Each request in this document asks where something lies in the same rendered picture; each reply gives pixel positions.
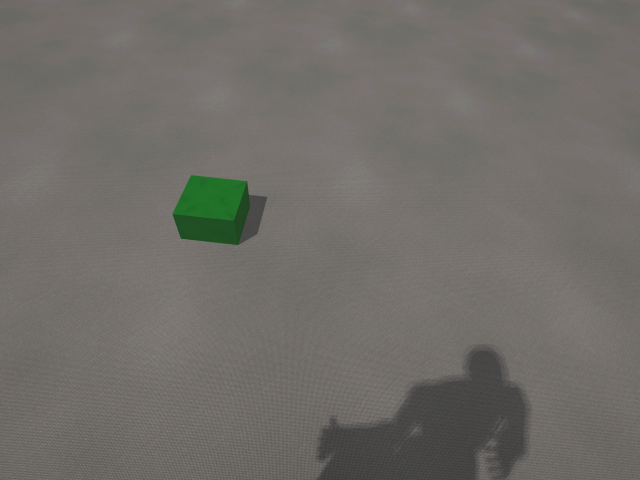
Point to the carton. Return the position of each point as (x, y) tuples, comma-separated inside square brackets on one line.
[(212, 210)]

